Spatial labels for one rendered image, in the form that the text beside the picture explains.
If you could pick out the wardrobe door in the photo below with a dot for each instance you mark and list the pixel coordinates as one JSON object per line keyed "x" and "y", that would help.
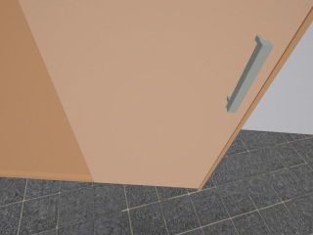
{"x": 144, "y": 83}
{"x": 35, "y": 134}

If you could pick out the handle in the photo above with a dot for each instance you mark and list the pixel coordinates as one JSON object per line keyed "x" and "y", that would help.
{"x": 253, "y": 67}

